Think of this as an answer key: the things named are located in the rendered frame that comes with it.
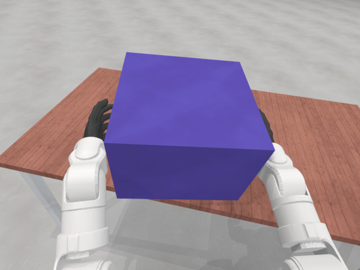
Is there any left robot forearm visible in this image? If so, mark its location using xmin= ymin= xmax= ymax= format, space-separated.
xmin=53 ymin=137 xmax=109 ymax=270

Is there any robot right upper arm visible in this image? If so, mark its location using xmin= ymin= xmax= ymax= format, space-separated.
xmin=282 ymin=254 xmax=346 ymax=270

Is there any robot left hand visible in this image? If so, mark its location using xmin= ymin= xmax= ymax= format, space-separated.
xmin=83 ymin=99 xmax=113 ymax=142

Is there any table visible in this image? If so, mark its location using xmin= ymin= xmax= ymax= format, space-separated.
xmin=0 ymin=67 xmax=360 ymax=270

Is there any right robot forearm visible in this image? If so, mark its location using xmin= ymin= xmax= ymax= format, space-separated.
xmin=257 ymin=143 xmax=348 ymax=270

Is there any carton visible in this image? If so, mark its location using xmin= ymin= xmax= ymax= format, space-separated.
xmin=104 ymin=52 xmax=275 ymax=201

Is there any robot right hand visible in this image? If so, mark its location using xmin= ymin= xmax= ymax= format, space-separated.
xmin=259 ymin=109 xmax=274 ymax=143

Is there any robot left upper arm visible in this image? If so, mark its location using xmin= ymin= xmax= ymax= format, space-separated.
xmin=60 ymin=259 xmax=116 ymax=270

